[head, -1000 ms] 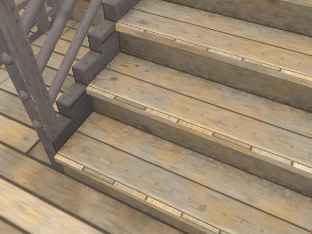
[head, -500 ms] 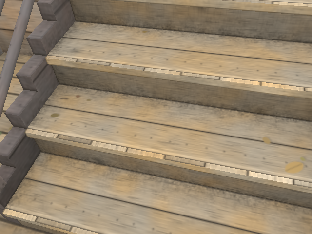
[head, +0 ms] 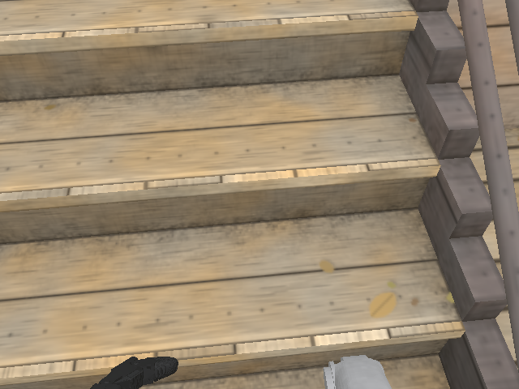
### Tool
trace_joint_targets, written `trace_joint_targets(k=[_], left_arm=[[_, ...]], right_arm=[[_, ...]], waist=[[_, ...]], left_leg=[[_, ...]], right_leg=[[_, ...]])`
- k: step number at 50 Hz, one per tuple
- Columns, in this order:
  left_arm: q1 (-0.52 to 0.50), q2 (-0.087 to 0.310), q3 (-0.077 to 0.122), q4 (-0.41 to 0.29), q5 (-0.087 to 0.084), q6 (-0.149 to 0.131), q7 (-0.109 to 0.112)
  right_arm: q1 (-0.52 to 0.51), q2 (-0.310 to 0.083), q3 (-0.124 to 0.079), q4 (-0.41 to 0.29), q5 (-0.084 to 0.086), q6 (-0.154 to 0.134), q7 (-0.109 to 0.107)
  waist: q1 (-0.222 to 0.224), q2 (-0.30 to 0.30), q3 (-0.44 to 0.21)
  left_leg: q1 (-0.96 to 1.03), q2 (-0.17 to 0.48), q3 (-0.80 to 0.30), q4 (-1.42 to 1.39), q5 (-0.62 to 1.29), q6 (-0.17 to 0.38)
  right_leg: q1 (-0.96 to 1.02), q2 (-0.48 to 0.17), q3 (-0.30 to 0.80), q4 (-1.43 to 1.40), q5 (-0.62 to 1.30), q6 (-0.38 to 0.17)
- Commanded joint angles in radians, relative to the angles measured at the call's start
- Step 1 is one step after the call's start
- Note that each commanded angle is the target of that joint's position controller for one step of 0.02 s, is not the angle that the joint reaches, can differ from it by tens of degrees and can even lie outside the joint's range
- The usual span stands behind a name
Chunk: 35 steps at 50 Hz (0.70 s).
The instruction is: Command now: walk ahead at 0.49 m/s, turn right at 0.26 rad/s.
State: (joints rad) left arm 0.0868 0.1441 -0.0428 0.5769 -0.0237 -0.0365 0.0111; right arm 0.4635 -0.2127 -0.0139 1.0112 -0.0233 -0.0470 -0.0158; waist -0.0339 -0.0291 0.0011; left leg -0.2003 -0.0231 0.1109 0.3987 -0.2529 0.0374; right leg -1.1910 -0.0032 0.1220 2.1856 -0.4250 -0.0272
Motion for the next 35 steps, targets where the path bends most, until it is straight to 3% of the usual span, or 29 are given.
trace_joint_targets(k=[1,2,3,4,5,6,7,8,9,10,11,12,13,14,15,16,17,18,19,20,22,23,25,26,27,29,30,33,35], left_arm=[[-0.166,-0.076,-0.071,-0.168,0.026,-0.015,-0.014],[-0.192,-0.079,-0.085,-0.196,0.029,-0.018,-0.021],[-0.229,-0.098,-0.111,-0.243,0.028,-0.027,-0.026],[-0.294,-0.089,-0.116,-0.271,0.045,-0.037,-0.029],[-0.357,-0.126,-0.140,-0.312,0.064,-0.054,-0.038],[-0.370,-0.096,-0.130,-0.317,0.065,-0.057,-0.039],[-0.266,-0.082,-0.102,-0.264,0.055,-0.061,-0.034],[-0.142,0.026,-0.048,-0.235,0.035,-0.077,-0.023],[0.040,0.108,0.001,-0.178,0.042,-0.072,-0.021],[0.287,0.248,0.056,-0.076,0.046,-0.068,-0.024],[0.419,0.372,0.091,0.067,0.097,-0.042,-0.027],[0.381,0.297,0.090,0.039,0.129,-0.048,-0.026],[0.250,0.243,0.078,0.051,0.078,-0.035,-0.039],[0.166,0.129,0.058,0.117,0.023,-0.017,-0.035],[0.102,0.059,0.046,0.177,0.029,-0.007,-0.025],[0.059,0.030,0.049,0.196,0.032,-0.007,-0.023],[0.037,0.026,0.055,0.209,0.050,-0.004,-0.019],[-0.025,-0.087,0.018,0.162,0.112,-0.049,-0.055],[0.069,-0.027,0.045,0.234,0.115,-0.064,-0.066],[0.099,0.029,0.068,0.285,0.103,-0.051,-0.065],[0.116,0.082,0.073,0.316,0.118,-0.042,-0.072],[0.138,0.097,0.068,0.344,0.139,-0.040,-0.068],[0.218,0.082,0.055,0.403,0.169,-0.041,-0.053],[0.214,0.065,0.041,0.416,0.186,-0.045,-0.048],[0.241,0.059,0.032,0.426,0.194,-0.058,-0.047],[0.285,0.088,0.030,0.462,0.201,-0.073,-0.056],[0.370,0.064,0.011,0.497,0.192,-0.078,-0.052],[0.437,0.059,0.003,0.540,0.208,-0.075,-0.038],[0.450,0.075,0.000,0.541,0.241,-0.068,-0.062]], right_arm=[[0.037,-0.062,0.013,-0.038,0.007,0.002,-0.004],[0.049,-0.057,0.021,-0.034,0.019,0.006,-0.015],[0.056,-0.073,0.026,-0.022,0.060,0.018,-0.036],[0.111,-0.066,0.028,-0.021,0.062,0.022,-0.052],[0.112,-0.122,0.007,-0.042,0.068,0.026,-0.066],[0.123,-0.150,-0.007,-0.040,0.069,0.037,-0.068],[0.131,-0.171,-0.014,-0.029,0.053,0.028,-0.058],[0.144,-0.218,-0.019,-0.037,0.038,0.010,-0.043],[0.031,-0.317,-0.048,-0.068,0.027,0.023,-0.046],[-0.081,-0.310,-0.055,-0.110,0.013,0.027,-0.057],[-0.005,-0.076,-0.022,-0.137,0.017,0.012,-0.034],[0.167,-0.016,-0.028,-0.038,0.006,-0.014,0.011],[0.036,0.017,-0.020,-0.131,0.019,0.003,0.029],[-0.150,0.050,-0.001,-0.239,0.012,0.034,0.022],[-0.187,0.030,-0.001,-0.270,0.001,0.054,0.015],[-0.116,0.013,-0.005,-0.243,0.011,0.081,0.014],[-0.058,0.005,-0.008,-0.225,0.027,0.090,0.017],[-0.118,0.099,0.038,-0.229,0.043,0.035,0.076],[-0.116,0.062,0.032,-0.229,0.036,0.024,0.096],[-0.086,0.051,0.038,-0.242,0.025,0.021,0.113],[-0.123,-0.015,0.029,-0.249,0.039,0.023,0.125],[-0.182,-0.024,0.030,-0.247,0.032,0.029,0.136],[-0.217,0.005,0.050,-0.252,0.037,0.043,0.137],[-0.254,0.012,0.056,-0.264,0.042,0.047,0.118],[-0.274,0.034,0.070,-0.253,0.032,0.046,0.120],[-0.372,0.013,0.075,-0.267,0.021,0.042,0.114],[-0.444,0.009,0.088,-0.277,0.004,0.039,0.116],[-0.574,0.039,0.114,-0.309,0.023,0.034,0.103],[-0.669,-0.007,0.101,-0.359,0.029,0.050,0.091]], waist=[[0.009,0.029,0.096],[0.011,0.032,0.099],[0.036,0.063,0.109],[-0.005,0.055,0.069],[-0.010,0.051,-0.014],[-0.013,0.077,-0.061],[0.036,0.188,-0.195],[0.110,0.233,-0.311],[0.256,0.357,-0.395],[0.351,0.277,-0.472],[0.264,-0.390,-0.563],[0.226,-0.215,-0.613],[0.167,-0.141,-0.437],[0.115,-0.067,-0.169],[0.042,-0.033,-0.039],[-0.010,-0.048,0.009],[-0.046,-0.038,0.031],[0.004,-0.066,0.111],[-0.015,-0.044,0.083],[-0.028,-0.043,0.032],[-0.016,-0.037,0.002],[0.000,-0.020,-0.024],[0.021,-0.061,-0.043],[0.012,-0.025,-0.026],[0.017,-0.005,-0.013],[0.029,0.015,-0.011],[0.052,-0.043,-0.024],[0.083,-0.024,0.022],[0.090,-0.024,0.015]], left_leg=[[0.040,0.278,-0.250,-0.220,-0.140,0.138],[0.014,0.251,-0.258,-0.227,-0.133,0.144],[-0.066,0.200,-0.232,-0.263,-0.136,0.139],[-0.096,0.204,-0.265,-0.296,-0.050,0.164],[-0.203,0.250,-0.280,-0.436,0.102,0.181],[-0.179,0.229,-0.233,-0.446,0.241,0.164],[-0.101,0.226,-0.178,-0.351,0.815,0.169],[0.042,0.220,-0.170,-0.178,1.512,0.157],[0.233,0.211,-0.162,0.097,1.810,0.102],[0.106,0.200,-0.189,0.419,1.674,0.057],[-0.337,-0.076,-0.230,0.893,0.219,0.016],[-0.409,-0.122,-0.516,1.375,0.025,0.001],[-0.567,-0.063,-0.388,1.527,0.051,0.004],[-0.693,0.016,-0.293,1.450,0.104,0.021],[-0.713,0.032,-0.263,1.472,0.184,0.031],[-0.666,0.031,-0.254,1.538,0.207,0.024],[-0.640,0.020,-0.273,1.552,0.228,0.028],[-0.734,0.003,-0.351,1.497,0.125,0.110],[-0.814,0.001,-0.323,1.444,0.118,0.143],[-0.877,0.003,-0.309,1.487,0.062,0.159],[-0.978,0.016,-0.279,1.510,0.098,0.140],[-1.035,0.028,-0.249,1.561,0.124,0.131],[-1.204,0.026,-0.229,1.875,0.061,0.157],[-1.296,0.050,-0.267,1.863,0.081,0.164],[-1.342,0.066,-0.269,1.838,0.099,0.195],[-1.388,0.117,-0.246,1.782,0.088,0.206],[-1.450,0.129,-0.225,1.834,0.060,0.222],[-1.539,0.172,-0.186,1.711,0.011,0.250],[-1.466,0.217,-0.143,1.514,0.094,0.250]], right_leg=[[-0.322,-0.050,-0.019,0.010,0.043,0.012],[-0.319,-0.081,-0.073,-0.064,0.083,0.029],[-0.245,-0.154,-0.161,-0.296,0.132,0.039],[-0.131,-0.162,-0.209,-0.405,0.231,0.057],[0.195,-0.173,-0.224,-0.619,0.157,0.041],[0.395,-0.146,-0.257,-0.796,0.035,0.036],[0.649,-0.042,-0.331,-0.814,-0.106,0.021],[0.809,0.040,-0.344,-0.885,-0.057,-0.024],[0.829,0.022,-0.211,-1.107,-0.078,-0.041],[1.053,-0.105,0.039,-1.227,0.244,-0.078],[1.327,-0.408,0.599,-1.672,0.538,-0.265],[1.252,-0.538,0.866,-1.792,0.428,-0.324],[1.095,-0.532,0.754,-1.830,-0.012,-0.271],[0.906,-0.431,0.484,-1.801,-0.242,-0.168],[0.760,-0.380,0.309,-1.753,-0.227,-0.095],[0.699,-0.348,0.182,-1.750,-0.113,-0.055],[0.687,-0.327,0.071,-1.768,-0.043,-0.025],[0.625,-0.226,-0.036,-1.794,0.037,-0.109],[0.715,-0.250,-0.069,-1.833,0.096,-0.129],[0.782,-0.299,-0.049,-1.885,0.080,-0.155],[0.824,-0.316,-0.100,-1.945,0.006,-0.147],[0.850,-0.312,-0.122,-1.944,0.004,-0.151],[0.955,-0.341,-0.132,-1.962,0.010,-0.163],[0.993,-0.340,-0.154,-1.966,-0.008,-0.137],[1.021,-0.339,-0.163,-1.986,-0.004,-0.159],[1.077,-0.351,-0.212,-2.023,0.037,-0.164],[1.153,-0.382,-0.193,-2.048,0.048,-0.193],[1.287,-0.400,-0.251,-2.125,0.074,-0.176],[1.277,-0.384,-0.307,-2.174,0.030,-0.150]])
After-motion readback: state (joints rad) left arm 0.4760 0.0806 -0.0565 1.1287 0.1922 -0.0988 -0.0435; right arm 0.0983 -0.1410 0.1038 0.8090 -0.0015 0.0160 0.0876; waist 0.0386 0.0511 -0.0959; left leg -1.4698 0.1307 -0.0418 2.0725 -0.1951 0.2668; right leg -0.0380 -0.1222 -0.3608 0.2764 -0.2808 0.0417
